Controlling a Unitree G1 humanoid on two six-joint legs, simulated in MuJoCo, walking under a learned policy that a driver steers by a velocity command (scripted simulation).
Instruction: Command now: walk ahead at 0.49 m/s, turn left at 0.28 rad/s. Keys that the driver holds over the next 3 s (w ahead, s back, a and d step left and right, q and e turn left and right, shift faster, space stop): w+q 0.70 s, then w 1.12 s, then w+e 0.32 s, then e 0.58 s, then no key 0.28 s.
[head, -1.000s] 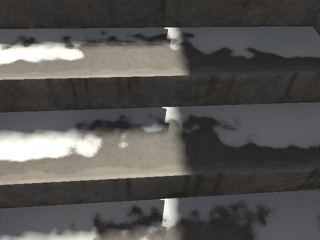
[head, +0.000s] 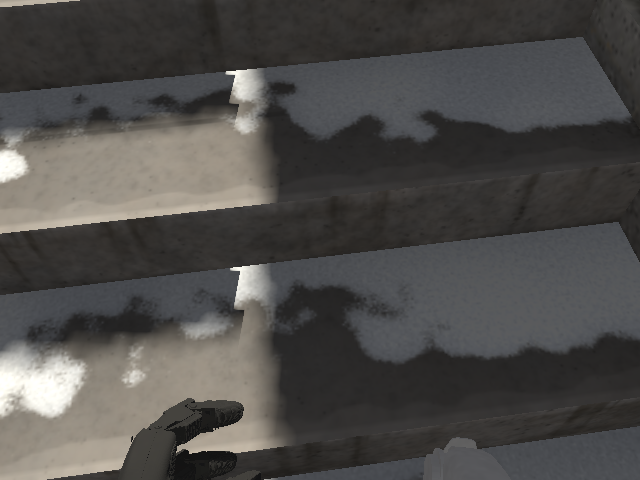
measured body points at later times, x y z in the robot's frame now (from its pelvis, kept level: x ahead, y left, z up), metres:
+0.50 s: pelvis +0.25 -0.05 +0.15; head +0.25 -0.07 +0.60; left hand +0.15 +0.10 +0.00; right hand +0.44 -0.21 +0.02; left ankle +0.31 +0.11 -0.25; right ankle +0.16 -0.12 -0.58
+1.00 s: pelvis +0.56 +0.01 +0.32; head +0.55 -0.01 +0.77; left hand +0.67 +0.28 +0.24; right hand +0.52 -0.20 +0.16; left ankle +0.45 +0.09 -0.41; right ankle +0.73 -0.07 -0.11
